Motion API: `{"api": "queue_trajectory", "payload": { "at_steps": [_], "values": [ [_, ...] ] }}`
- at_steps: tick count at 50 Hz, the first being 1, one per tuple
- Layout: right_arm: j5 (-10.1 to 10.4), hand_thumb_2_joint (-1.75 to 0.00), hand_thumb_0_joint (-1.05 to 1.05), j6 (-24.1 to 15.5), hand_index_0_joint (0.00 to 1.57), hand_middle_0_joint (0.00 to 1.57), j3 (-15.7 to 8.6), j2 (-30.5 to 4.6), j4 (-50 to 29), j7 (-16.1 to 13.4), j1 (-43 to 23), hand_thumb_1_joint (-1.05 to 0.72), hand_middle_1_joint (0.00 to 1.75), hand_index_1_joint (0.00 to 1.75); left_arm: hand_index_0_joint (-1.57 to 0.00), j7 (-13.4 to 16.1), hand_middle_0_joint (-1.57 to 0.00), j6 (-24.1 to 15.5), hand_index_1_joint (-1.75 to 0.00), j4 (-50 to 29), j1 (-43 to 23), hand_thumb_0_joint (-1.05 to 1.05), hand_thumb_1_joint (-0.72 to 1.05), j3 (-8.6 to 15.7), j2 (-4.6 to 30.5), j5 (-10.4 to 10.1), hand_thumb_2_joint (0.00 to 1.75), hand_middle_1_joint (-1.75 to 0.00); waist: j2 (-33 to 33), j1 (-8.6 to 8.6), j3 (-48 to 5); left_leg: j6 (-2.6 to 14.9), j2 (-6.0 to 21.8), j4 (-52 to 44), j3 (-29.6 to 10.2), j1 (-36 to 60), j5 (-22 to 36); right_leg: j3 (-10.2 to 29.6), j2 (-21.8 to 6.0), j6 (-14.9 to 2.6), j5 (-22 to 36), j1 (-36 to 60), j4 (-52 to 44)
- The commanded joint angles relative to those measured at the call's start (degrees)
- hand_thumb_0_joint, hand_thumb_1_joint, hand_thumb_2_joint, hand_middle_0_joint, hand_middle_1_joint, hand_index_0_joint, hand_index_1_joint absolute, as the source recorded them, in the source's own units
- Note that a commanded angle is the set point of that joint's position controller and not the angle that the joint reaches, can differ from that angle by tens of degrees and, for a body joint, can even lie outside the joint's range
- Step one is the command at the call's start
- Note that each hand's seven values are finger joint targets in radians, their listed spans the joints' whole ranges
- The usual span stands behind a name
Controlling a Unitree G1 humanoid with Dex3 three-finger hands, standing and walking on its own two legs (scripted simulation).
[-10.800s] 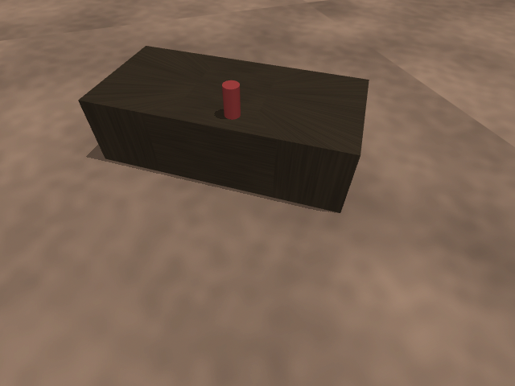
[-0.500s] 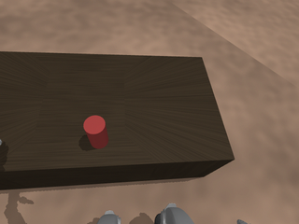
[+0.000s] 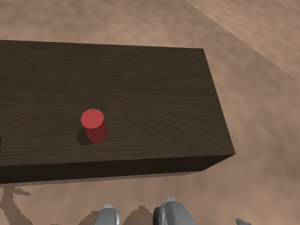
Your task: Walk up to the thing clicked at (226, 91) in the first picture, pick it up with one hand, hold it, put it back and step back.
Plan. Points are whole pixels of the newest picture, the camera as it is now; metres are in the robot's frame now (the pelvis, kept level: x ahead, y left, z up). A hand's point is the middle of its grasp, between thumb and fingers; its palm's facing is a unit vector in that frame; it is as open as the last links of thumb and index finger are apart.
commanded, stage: go down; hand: left
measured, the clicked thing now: (95, 127) +0.47 +0.17 -0.23
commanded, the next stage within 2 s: none
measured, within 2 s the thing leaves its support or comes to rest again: neither
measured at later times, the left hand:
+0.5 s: hand out of the picture +0.39 +0.38 +0.04, palm faces +0.17 -0.98 -0.05, open 17.2 cm
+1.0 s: hand out of the picture +0.39 +0.38 +0.04, palm faces +0.18 -0.98 -0.03, open 17.2 cm
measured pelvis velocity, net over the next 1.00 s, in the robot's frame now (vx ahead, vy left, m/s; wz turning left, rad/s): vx -0.01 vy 0.00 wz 0.00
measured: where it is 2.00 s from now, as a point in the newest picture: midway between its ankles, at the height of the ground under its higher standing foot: outside the picture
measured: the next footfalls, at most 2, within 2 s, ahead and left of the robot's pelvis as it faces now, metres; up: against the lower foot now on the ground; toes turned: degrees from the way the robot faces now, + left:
none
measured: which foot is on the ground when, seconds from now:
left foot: down 0.00-1.00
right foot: down 0.00-1.00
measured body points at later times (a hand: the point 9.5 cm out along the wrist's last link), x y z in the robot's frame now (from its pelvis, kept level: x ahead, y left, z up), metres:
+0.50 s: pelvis +0.00 +0.00 -0.01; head +0.13 +0.05 +0.42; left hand +0.37 +0.43 +0.04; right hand +0.06 -0.28 -0.10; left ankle -0.01 +0.11 -0.67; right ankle +0.05 -0.14 -0.67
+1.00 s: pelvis -0.01 +0.00 -0.02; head +0.13 +0.04 +0.41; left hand +0.38 +0.43 +0.04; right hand +0.06 -0.28 -0.11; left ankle -0.01 +0.11 -0.67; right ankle +0.05 -0.14 -0.67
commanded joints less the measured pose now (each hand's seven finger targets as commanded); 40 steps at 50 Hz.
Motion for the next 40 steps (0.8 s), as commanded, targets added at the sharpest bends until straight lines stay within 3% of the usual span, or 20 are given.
{"api": "queue_trajectory", "payload": {
  "at_steps": [1, 5, 6, 9, 11, 12, 14, 16, 18, 23, 24, 26, 27, 29, 30, 31, 36, 39, 40],
  "values": [
    [0.14, -0.90, 0.00, -1.31, 0.20, 0.20, -4.12, -11.71, -2.63, -0.91, 7.73, -0.89, 0.30, 0.30, -0.04, 0.27, -0.06, -4.07, -0.04, -11.91, -16.37, 0.00, -0.45, 4.85, 25.00, -1.42, 0.04, -0.02, 12.99, 1.86, -24.16, -0.49, -1.20, -7.37, -1.26, 15.08, 26.47, 1.49, 1.50, -3.05, 12.48, 12.11, -3.36],
    [0.15, -0.90, 0.00, -1.07, 0.20, 0.20, -4.20, -11.38, -1.72, -0.89, 8.58, -0.90, 0.30, 0.30, -0.04, -0.17, -0.06, -3.70, -0.05, -11.24, -15.64, 0.00, -0.46, 2.56, 20.60, -1.88, 0.06, -0.03, 12.32, 0.93, -24.85, -0.40, -1.11, -7.23, -1.32, 15.96, 25.94, 1.54, 1.58, -3.03, 12.20, 11.08, -3.18],
    [0.13, -0.90, 0.00, -1.19, 0.20, 0.20, -4.31, -11.70, -2.44, -0.89, 7.84, -0.89, 0.30, 0.30, -0.04, -0.02, -0.06, -3.86, -0.04, -13.53, -16.75, 0.00, -0.47, 3.68, 22.95, -1.81, 0.05, -0.03, 13.59, 1.40, -25.07, -0.50, -1.13, -7.24, -1.35, 15.87, 25.61, 1.51, 1.49, -3.06, 11.74, 10.77, -3.09],
    [0.30, -0.90, 0.00, -1.05, 0.20, 0.20, -4.22, -11.43, -2.86, -0.92, 7.50, -0.90, 0.30, 0.30, -0.05, 0.34, -0.06, -3.92, -0.04, -11.92, -14.96, 0.00, -0.47, 4.20, 22.87, -1.80, 0.04, -0.03, 11.58, 1.81, -23.74, -0.19, -1.48, -7.43, -0.99, 12.72, 22.11, 1.67, 1.48, -3.04, 10.38, 12.35, -3.41],
    [0.27, -0.90, 0.00, -1.00, 0.20, 0.20, -3.96, -11.09, -1.86, -0.75, 8.08, -0.90, 0.30, 0.30, -0.04, -0.06, -0.06, -4.12, -0.05, -11.25, -14.83, 0.00, -0.47, 2.97, 20.35, -2.38, 0.05, -0.04, 12.00, 1.38, -23.49, -0.49, -1.16, -7.14, -1.53, 13.39, 24.08, 1.12, 1.67, -3.19, 10.97, 10.30, -2.57],
    [0.10, -0.90, 0.00, -0.99, 0.20, 0.20, -3.86, -11.17, -1.53, -0.74, 8.17, -0.90, 0.30, 0.30, -0.04, -0.28, -0.06, -4.35, -0.04, -11.52, -14.73, 0.00, -0.46, 2.96, 21.00, -2.35, 0.05, -0.03, 12.57, 1.47, -23.51, -0.49, -1.17, -6.52, -1.51, 14.09, 25.63, 1.11, 1.62, -3.09, 11.58, 9.82, -2.59],
    [0.04, -0.90, 0.00, -0.94, 0.20, 0.20, -3.97, -11.61, -1.94, -0.66, 8.09, -0.90, 0.30, 0.30, -0.04, 0.09, -0.07, -4.93, -0.04, -13.86, -14.76, 0.00, -0.46, 5.60, 24.69, -2.17, 0.05, -0.03, 13.69, 2.72, -25.98, -0.63, -1.21, -6.14, -1.75, 15.34, 28.60, 1.05, 1.42, -3.24, 12.79, 10.52, -1.87],
    [0.10, -0.90, 0.00, -0.85, 0.20, 0.20, -4.08, -11.54, -2.53, -0.60, 7.55, -0.90, 0.30, 0.30, -0.05, -0.14, -0.06, -5.16, -0.04, -14.19, -15.48, 0.00, -0.46, 5.28, 23.93, -2.42, 0.04, -0.03, 13.54, 2.17, -25.88, -0.56, -1.25, -6.26, -1.53, 15.06, 27.15, 1.28, 1.40, -3.21, 12.31, 10.90, -1.93],
    [0.15, -0.90, 0.00, -0.90, 0.20, 0.20, -3.98, -11.07, -1.98, -0.65, 7.63, -0.90, 0.30, 0.30, -0.04, -0.53, -0.06, -5.09, -0.05, -13.27, -15.86, 0.00, -0.47, 3.56, 20.53, -2.91, 0.05, -0.03, 12.73, 1.00, -24.67, -0.55, -1.07, -6.07, -1.68, 14.68, 26.05, 1.29, 1.59, -3.15, 11.70, 9.43, -1.91],
    [-0.03, -0.90, 0.00, -1.06, 0.20, 0.20, -4.05, -11.51, -2.31, -0.74, 7.03, -0.90, 0.30, 0.30, -0.04, -0.38, -0.06, -5.54, -0.04, -13.48, -16.65, 0.00, -0.47, 4.57, 22.31, -2.75, 0.05, -0.02, 12.96, 1.11, -25.32, -0.52, -1.09, -5.49, -1.78, 14.43, 26.29, 1.35, 1.46, -3.10, 11.62, 8.58, -1.43],
    [0.09, -0.90, 0.00, -0.91, 0.20, 0.20, -3.94, -11.30, -1.19, -0.60, 8.10, -0.90, 0.30, 0.30, -0.04, -0.57, -0.06, -5.46, -0.04, -12.29, -16.73, 0.00, -0.48, 3.51, 20.92, -2.87, 0.05, -0.03, 12.46, 0.84, -24.10, -0.54, -1.04, -5.73, -2.05, 13.89, 24.95, 1.07, 1.62, -3.22, 10.53, 7.46, -1.36],
    [0.05, -0.90, 0.00, -0.98, 0.20, 0.20, -4.02, -11.53, -2.35, -0.69, 7.05, -0.90, 0.30, 0.30, -0.04, -0.34, -0.06, -5.93, -0.04, -13.74, -17.52, 0.00, -0.48, 5.53, 23.91, -2.73, 0.05, -0.03, 13.31, 1.73, -24.36, -0.49, -1.34, -5.90, -1.68, 12.66, 22.30, 1.35, 1.44, -3.15, 9.27, 8.46, -1.40],
    [0.12, -0.90, 0.00, -0.98, 0.20, 0.20, -3.86, -11.33, -1.93, -0.61, 7.18, -0.90, 0.30, 0.30, -0.04, -0.52, -0.06, -5.75, -0.04, -11.69, -16.10, 0.00, -0.47, 4.42, 22.13, -2.72, 0.05, -0.03, 13.62, 1.35, -23.97, -0.66, -1.10, -6.17, -2.08, 12.94, 22.17, 1.00, 1.57, -3.30, 8.63, 7.38, -0.99],
    [-0.02, -0.90, 0.00, -0.85, 0.20, 0.20, -3.87, -11.31, -1.76, -0.48, 7.70, -0.90, 0.30, 0.30, -0.04, -0.80, -0.06, -5.92, -0.04, -12.84, -17.20, 0.00, -0.46, 4.29, 22.04, -2.94, 0.05, -0.03, 12.99, 1.24, -24.52, -0.64, -1.12, -6.01, -2.10, 12.50, 21.84, 0.98, 1.57, -3.27, 8.60, 7.70, -0.96],
    [0.14, -0.90, 0.00, -0.95, 0.20, 0.20, -3.87, -11.83, -2.71, -0.63, 6.74, -0.90, 0.30, 0.30, -0.04, -0.66, -0.06, -6.18, -0.04, -13.58, -17.74, 0.00, -0.46, 5.98, 24.21, -3.17, 0.04, -0.03, 13.80, 1.67, -24.97, -0.70, -1.12, -5.96, -2.11, 12.64, 22.01, 1.01, 1.57, -3.26, 8.65, 7.75, -0.78],
    [0.06, -0.90, 0.00, -0.93, 0.20, 0.20, -3.63, -11.63, -2.48, -0.66, 7.08, -0.90, 0.30, 0.30, -0.04, -0.56, -0.06, -6.05, -0.04, -12.62, -17.47, 0.00, -0.46, 5.86, 24.53, -2.93, 0.04, -0.02, 13.16, 1.57, -26.07, -0.52, -1.24, -5.57, -1.88, 12.43, 22.78, 1.30, 1.45, -3.20, 9.45, 8.91, -0.78],
    [0.06, -0.90, 0.00, -0.92, 0.20, 0.20, -3.49, -11.43, -2.20, -0.63, 7.50, -0.90, 0.30, 0.30, -0.04, -1.31, -0.06, -5.72, -0.04, -10.39, -15.95, 0.00, -0.47, 4.34, 21.35, -3.26, 0.05, -0.03, 11.42, 0.65, -25.21, -0.38, -1.27, -4.70, -1.88, 11.76, 23.57, 1.18, 1.63, -3.15, 10.22, 8.01, -0.59],
    [0.00, -0.90, 0.00, -0.92, 0.20, 0.20, -3.53, -11.85, -2.16, -0.56, 7.29, -0.90, 0.30, 0.30, -0.04, -1.58, -0.06, -6.33, -0.04, -12.68, -16.92, 0.00, -0.45, 5.53, 23.51, -3.62, 0.05, -0.03, 13.89, 1.62, -26.15, -0.69, -1.27, -4.04, -2.01, 13.20, 26.00, 1.00, 1.52, -3.27, 10.60, 6.45, 0.07],
    [0.07, -0.90, 0.00, -0.89, 0.20, 0.20, -3.46, -11.78, -1.78, -0.50, 7.53, -0.90, 0.30, 0.30, -0.04, -1.75, -0.06, -6.22, -0.04, -10.90, -16.15, 0.00, -0.44, 5.05, 22.58, -3.64, 0.06, -0.03, 13.40, 1.33, -24.70, -0.86, -1.06, -4.26, -2.44, 13.26, 25.76, 0.69, 1.72, -3.36, 9.97, 4.95, 0.26]
  ]
}}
